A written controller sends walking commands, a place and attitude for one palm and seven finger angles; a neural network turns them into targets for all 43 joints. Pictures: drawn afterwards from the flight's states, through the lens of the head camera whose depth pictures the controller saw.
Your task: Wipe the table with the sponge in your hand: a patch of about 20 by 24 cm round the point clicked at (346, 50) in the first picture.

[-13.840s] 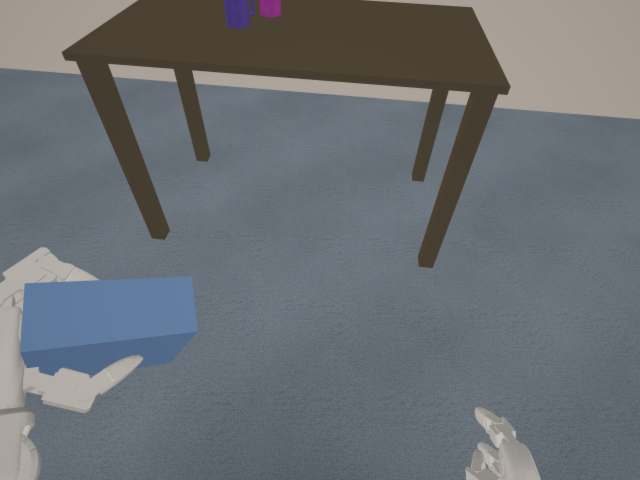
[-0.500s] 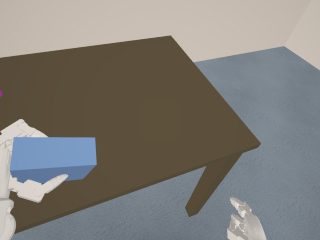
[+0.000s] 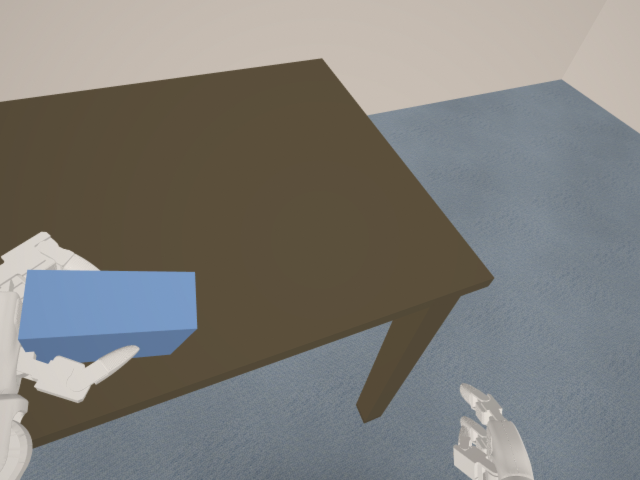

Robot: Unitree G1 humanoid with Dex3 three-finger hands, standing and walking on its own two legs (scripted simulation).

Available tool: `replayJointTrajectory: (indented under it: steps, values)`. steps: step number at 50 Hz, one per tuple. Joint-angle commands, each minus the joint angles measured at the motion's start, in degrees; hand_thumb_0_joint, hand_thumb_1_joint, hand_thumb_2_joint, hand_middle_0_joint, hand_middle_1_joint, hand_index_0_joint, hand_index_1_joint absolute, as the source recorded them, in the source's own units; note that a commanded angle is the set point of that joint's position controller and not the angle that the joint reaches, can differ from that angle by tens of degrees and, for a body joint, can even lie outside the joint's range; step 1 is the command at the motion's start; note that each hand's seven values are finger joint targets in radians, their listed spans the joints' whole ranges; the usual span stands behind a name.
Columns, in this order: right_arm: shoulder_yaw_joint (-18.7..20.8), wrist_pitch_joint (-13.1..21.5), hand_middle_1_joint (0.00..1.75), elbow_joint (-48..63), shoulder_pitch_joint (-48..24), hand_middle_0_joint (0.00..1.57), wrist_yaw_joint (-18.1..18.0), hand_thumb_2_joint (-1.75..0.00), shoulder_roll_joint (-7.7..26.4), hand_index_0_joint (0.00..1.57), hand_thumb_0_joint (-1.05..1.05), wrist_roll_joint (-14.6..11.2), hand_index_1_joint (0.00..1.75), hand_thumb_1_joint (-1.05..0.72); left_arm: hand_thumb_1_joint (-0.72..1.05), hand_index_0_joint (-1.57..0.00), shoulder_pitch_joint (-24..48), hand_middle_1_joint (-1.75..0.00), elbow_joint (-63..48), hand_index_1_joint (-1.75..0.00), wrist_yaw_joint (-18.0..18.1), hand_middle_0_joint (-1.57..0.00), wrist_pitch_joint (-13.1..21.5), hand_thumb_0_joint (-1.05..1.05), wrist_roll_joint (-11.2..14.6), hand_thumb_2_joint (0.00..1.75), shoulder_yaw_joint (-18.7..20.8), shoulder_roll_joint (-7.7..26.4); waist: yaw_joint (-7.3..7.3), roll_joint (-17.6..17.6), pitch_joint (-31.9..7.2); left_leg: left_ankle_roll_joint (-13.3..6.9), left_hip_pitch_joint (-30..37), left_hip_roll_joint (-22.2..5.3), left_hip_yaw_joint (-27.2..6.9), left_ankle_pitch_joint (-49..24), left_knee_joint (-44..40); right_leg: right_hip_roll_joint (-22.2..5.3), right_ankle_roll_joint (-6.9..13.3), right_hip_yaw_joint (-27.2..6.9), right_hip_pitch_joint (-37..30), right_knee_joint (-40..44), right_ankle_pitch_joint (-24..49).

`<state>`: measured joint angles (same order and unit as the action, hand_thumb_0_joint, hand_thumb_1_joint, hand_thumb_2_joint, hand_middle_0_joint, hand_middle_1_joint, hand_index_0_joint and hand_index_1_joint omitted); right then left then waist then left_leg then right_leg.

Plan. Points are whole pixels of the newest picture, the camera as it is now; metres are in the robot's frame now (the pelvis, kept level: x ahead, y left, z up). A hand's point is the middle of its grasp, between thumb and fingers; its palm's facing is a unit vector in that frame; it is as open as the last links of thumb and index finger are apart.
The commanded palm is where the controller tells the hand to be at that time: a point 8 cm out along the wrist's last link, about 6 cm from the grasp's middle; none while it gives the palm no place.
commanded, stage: shuffle to correct the standing spot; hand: left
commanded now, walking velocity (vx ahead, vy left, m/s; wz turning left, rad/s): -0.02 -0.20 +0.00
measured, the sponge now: (137, 319) +0.24 +0.21 +0.12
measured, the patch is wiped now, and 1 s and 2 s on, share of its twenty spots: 0.00 0.00 0.00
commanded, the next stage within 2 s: come to a stop and stand still in 0.18 s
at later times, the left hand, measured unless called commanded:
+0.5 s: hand (118, 318) +0.22 +0.21 +0.15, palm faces +0.36 -0.85 -0.39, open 9.6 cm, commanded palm +0.17 +0.25 +0.17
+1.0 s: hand (34, 311) +0.22 +0.28 +0.15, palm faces +0.40 -0.84 -0.36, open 9.6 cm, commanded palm +0.16 +0.31 +0.17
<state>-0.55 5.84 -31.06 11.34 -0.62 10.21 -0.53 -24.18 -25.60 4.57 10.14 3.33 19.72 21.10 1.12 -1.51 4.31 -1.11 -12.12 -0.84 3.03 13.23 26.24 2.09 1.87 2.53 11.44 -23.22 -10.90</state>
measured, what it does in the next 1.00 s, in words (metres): stands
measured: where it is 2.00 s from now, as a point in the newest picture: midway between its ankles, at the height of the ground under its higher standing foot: outside the picture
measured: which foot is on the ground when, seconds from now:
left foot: down 0.00-1.00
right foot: down 0.00-1.00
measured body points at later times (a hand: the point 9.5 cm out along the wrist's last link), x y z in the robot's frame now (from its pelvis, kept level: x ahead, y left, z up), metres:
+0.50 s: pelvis +0.01 -0.03 +0.00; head +0.03 -0.03 +0.45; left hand +0.20 +0.25 +0.17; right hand +0.17 -0.28 -0.09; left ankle +0.01 +0.10 -0.74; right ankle +0.02 -0.10 -0.74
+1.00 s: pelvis +0.01 +0.03 +0.00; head +0.03 +0.05 +0.45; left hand +0.19 +0.32 +0.17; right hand +0.20 -0.18 -0.07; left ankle +0.01 +0.10 -0.74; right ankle +0.02 -0.10 -0.74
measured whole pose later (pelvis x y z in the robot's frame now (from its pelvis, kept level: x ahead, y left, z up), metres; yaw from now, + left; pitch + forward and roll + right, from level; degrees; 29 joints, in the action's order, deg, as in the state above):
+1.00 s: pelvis +0.01 +0.03 +0.00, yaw +2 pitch -1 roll -1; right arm -1.6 5.0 -32.0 10.8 -2.0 10.4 -0.7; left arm -24.3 -26.9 6.8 8.3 2.6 19.0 21.2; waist 1.7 -1.3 3.8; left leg -3.3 -10.0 1.7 2.4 13.1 24.4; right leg -0.4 -0.2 3.1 8.7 -21.1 -11.0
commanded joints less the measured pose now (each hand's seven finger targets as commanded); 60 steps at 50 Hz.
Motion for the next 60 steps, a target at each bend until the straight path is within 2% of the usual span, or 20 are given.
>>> replayJointTrajectory:
  steps: [1, 3, 4, 7, 9, 13, 17, 18, 19, 23, 24, 27, 32, 34, 38, 39, 45, 49, 54, 60]
  values:
    - [3.89, 2.79, 0.3, 8.88, -4.13, 0.2, -0.87, -0.9, 8.29, 0.2, 0.0, -0.26, 0.3, -0.9, 0.1, -1.2, 4.8, -1.6, -15.71, -1.6, 1.17, -1.2, 4.09, 0.0, 1.18, 1.3, 8.0, 11.36, -0.11, 6.16, -10.54, -0.4, 2.17, -7.86, -6.92, -7.34, -3.07, -5.61, -0.06, -5.82, -2.61, 2.11, 8.56]
    - [3.71, 2.73, 0.3, 8.64, -5.03, 0.2, -0.94, -0.9, 8.06, 0.2, 0.0, -0.66, 0.3, -0.9, 0.1, -1.2, 3.85, -1.6, -16.33, -1.6, 1.43, -1.2, 3.58, 0.0, 1.28, 1.3, 8.76, 12.06, -0.24, 6.95, -10.84, -0.18, 2.92, -7.35, -6.28, -8.94, -1.92, -5.98, 0.35, -6.54, -1.82, 2.12, 9.79]
    - [3.52, 2.48, 0.3, 8.5, -4.31, 0.2, -0.97, -0.9, 8.09, 0.2, 0.0, -0.13, 0.3, -0.9, 0.1, -1.2, 3.59, -1.6, -15.62, -1.6, 1.23, -1.2, 3.58, 0.0, 1.49, 1.3, 7.44, 10.65, -0.29, 6.02, -10.86, -0.48, 2.03, -7.35, -5.97, -7.98, -1.42, -6.03, 0.18, -6.23, -2.15, 2.51, 9.38]
    - [4.35, 2.39, 0.3, 8.63, -3.68, 0.2, -1.12, -0.9, 8.49, 0.2, 0.0, -0.48, 0.3, -0.9, 0.1, -1.2, 2.53, -1.6, -14.91, -1.6, 1.02, -1.2, 2.99, 0.0, 2.04, 1.3, 8.47, 11.49, -0.32, 3.91, -10.81, -0.32, 1.39, -6.78, -5.26, -5.57, 0.79, -7.28, 0.69, -8.03, -1.56, 2.87, 9.37]
    - [3.91, 2.07, 0.3, 8.22, -3.71, 0.2, -1.19, -0.9, 8.36, 0.2, 0.0, -0.52, 0.3, -0.9, 0.1, -1.2, 1.39, -1.6, -13.68, -1.6, 1.0, -1.2, 2.42, 0.0, 2.29, 1.3, 7.04, 9.81, -0.69, 1.97, -10.17, -0.45, 1.36, -6.06, -4.43, -3.3, 1.82, -7.75, 0.91, -8.38, 0.44, 3.89, 7.08]
    - [4.16, 1.87, 0.3, 8.01, -4.24, 0.2, -1.51, -0.9, 8.35, 0.2, 0.0, -1.24, 0.3, -0.9, 0.1, -1.2, 0.4, -1.6, -14.14, -1.6, 1.48, -1.2, 1.64, 0.0, 2.48, 1.3, 8.7, 11.75, -0.72, 0.18, -9.44, -0.45, 1.63, -4.46, -3.16, 1.09, 4.73, -9.81, 1.19, -11.31, 3.78, 6.7, 1.55]
    - [3.78, 1.6, 0.3, 7.94, -3.92, 0.2, -1.51, -0.9, 8.24, 0.2, 0.0, -1.37, 0.3, -0.9, 0.1, -1.2, -0.39, -1.6, -13.72, -1.6, 2.41, -1.2, 1.56, 0.0, 2.55, 1.3, 9.2, 11.67, -0.52, -1.21, -10.04, -0.59, -1.24, -2.84, -2.55, 1.29, 6.91, -12.25, -0.7, -14.05, -0.05, 9.22, 1.37]
    - [3.37, 1.55, 0.3, 7.49, -5.1, 0.2, -1.6, -0.9, 8.22, 0.2, 0.0, -1.68, 0.3, -0.9, 0.1, -1.2, -1.22, -1.6, -13.73, -1.6, 3.07, -1.2, 1.38, 0.0, 2.13, 1.3, 9.55, 12.23, -0.41, 0.44, -9.58, -0.73, -1.03, -2.71, -3.12, 0.44, 6.45, -12.71, -0.86, -14.29, -0.05, 9.41, 2.37]
    - [3.09, 1.39, 0.3, 7.29, -4.72, 0.2, -1.54, -0.9, 8.23, 0.2, 0.0, -1.36, 0.3, -0.9, 0.1, -1.2, -1.1, -1.6, -14.08, -1.6, 3.14, -1.2, 1.58, 0.0, 2.06, 1.3, 7.96, 10.43, -0.51, 0.45, -9.83, -0.94, -1.26, -2.65, -3.1, -0.63, 6.01, -12.71, -1.29, -13.84, -1.3, 9.3, 3.75]
    - [2.87, 1.8, 0.3, 6.54, -6.34, 0.2, -1.96, -0.9, 8.78, 0.2, 0.0, -1.33, 0.3, -0.9, 0.1, -1.2, -0.66, -1.6, -15.76, -1.6, 4.16, -1.2, 1.9, 0.0, 1.06, 1.3, 8.68, 12.32, 0.08, 3.86, -9.89, -1.32, 0.81, -3.77, -4.15, -6.24, 1.53, -11.31, -3.37, -11.09, -3.97, 6.53, 12.34]
    - [2.69, 1.61, 0.3, 6.46, -5.53, 0.2, -1.91, -0.9, 8.63, 0.2, 0.0, -0.99, 0.3, -0.9, 0.1, -1.2, -0.22, -1.6, -15.39, -1.6, 4.06, -1.2, 1.96, 0.0, 1.05, 1.3, 7.12, 10.39, -0.04, 3.02, -10.67, -1.56, 1.54, -4.16, -4.25, -7.8, 0.83, -10.31, -3.54, -9.33, -4.91, 5.53, 12.75]
    - [3.23, 1.52, 0.3, 6.65, -5.17, 0.2, -1.99, -0.9, 8.82, 0.2, 0.0, -1.13, 0.3, -0.9, 0.1, -1.2, 0.5, -1.6, -14.01, -1.6, 4.04, -1.2, 1.56, 0.0, 0.92, 1.3, 7.49, 10.83, -0.02, 1.56, -10.83, -1.42, 2.18, -4.59, -4.16, -10.58, 0.79, -9.59, -3.75, -8.64, -6.3, 4.15, 17.93]
    - [3.24, 1.27, 0.3, 6.75, -5.11, 0.2, -1.86, -0.9, 8.81, 0.2, 0.0, -1.22, 0.3, -0.9, 0.1, -1.2, 0.91, -1.6, -12.38, -1.6, 3.58, -1.2, 1.04, 0.0, 0.67, 1.3, 6.76, 10.09, -0.15, 0.56, -10.68, -1.4, 3.15, -5.33, -5.61, -11.69, -1.47, -8.78, -1.78, -7.18, -6.36, 3.44, 14.81]
    - [2.74, 1.01, 0.3, 6.65, -5.27, 0.2, -1.86, -0.9, 8.7, 0.2, 0.0, -1.02, 0.3, -0.9, 0.1, -1.2, 0.73, -1.6, -12.47, -1.6, 3.41, -1.2, 1.09, 0.0, 0.48, 1.3, 5.12, 8.68, -0.32, 1.83, -10.1, -1.67, 3.55, -5.66, -6.5, -11.92, -3.14, -8.02, -1.08, -6.15, -5.64, 3.43, 12.08]
    - [2.47, 1.28, 0.3, 6.98, -6.31, 0.2, -1.96, -0.9, 8.43, 0.2, 0.0, -1.12, 0.3, -0.9, 0.1, -1.2, 1.97, -1.6, -13.59, -1.6, 3.43, -1.2, 1.18, 0.0, 0.06, 1.3, 5.94, 10.1, -0.31, 5.03, -8.41, -1.49, 2.5, -6.0, -7.76, -9.23, -5.54, -7.64, -0.34, -6.42, -5.02, 3.7, 9.01]
    - [2.17, 1.06, 0.3, 6.93, -5.58, 0.2, -1.92, -0.9, 8.39, 0.2, 0.0, -0.69, 0.3, -0.9, 0.1, -1.2, 3.07, -1.6, -13.61, -1.6, 3.25, -1.2, 1.48, 0.0, -0.01, 1.3, 4.49, 8.56, -0.36, 4.63, -8.18, -1.57, 1.3, -6.21, -8.27, -7.69, -6.57, -7.12, -0.24, -5.53, -5.59, 3.74, 7.62]
    - [2.27, 1.64, 0.3, 7.44, -5.07, 0.2, -2.08, -0.9, 8.27, 0.2, 0.0, -0.52, 0.3, -0.9, 0.1, -1.2, 5.66, -1.6, -14.71, -1.6, 3.28, -1.2, 2.22, 0.0, -0.4, 1.3, 5.56, 9.96, -0.29, 7.21, -8.15, -0.91, 0.29, -6.46, -9.58, -6.92, -8.53, -6.55, 0.09, -4.58, -7.25, 3.1, 7.73]
    - [1.76, 1.92, 0.3, 7.16, -4.96, 0.2, -1.92, -0.9, 8.19, 0.2, 0.0, -0.13, 0.3, -0.9, 0.1, -1.2, 4.99, -1.6, -14.84, -1.6, 3.01, -1.2, 2.89, 0.0, -0.6, 1.3, 4.47, 8.52, -0.17, 8.72, -8.5, 0.51, 1.23, -6.68, -10.25, -9.0, -9.75, -5.57, 0.13, -2.89, -6.64, 2.02, 6.79]
    - [2.0, 2.12, 0.3, 7.16, -4.32, 0.2, -1.78, -0.9, 8.35, 0.2, 0.0, -0.03, 0.3, -0.9, 0.1, -1.2, 2.88, -1.6, -13.76, -1.6, 2.67, -1.2, 2.99, 0.0, -0.66, 1.3, 4.61, 8.09, -0.08, 7.84, -8.38, 2.63, 2.16, -6.88, -10.79, -11.24, -10.75, -4.75, 0.02, -1.82, -5.86, 1.29, 5.12]
    - [2.82, 2.55, 0.3, 7.47, -3.79, 0.2, -1.73, -0.9, 8.41, 0.2, 0.0, -0.22, 0.3, -0.9, 0.1, -1.2, 3.0, -1.6, -15.88, -1.6, 2.63, -1.2, 3.45, 0.0, -0.73, 1.3, 5.69, 9.38, -0.17, 8.38, -9.78, 3.72, 3.87, -6.96, -10.34, -15.83, -9.09, -5.35, 0.36, -1.68, -6.2, 0.93, 5.8]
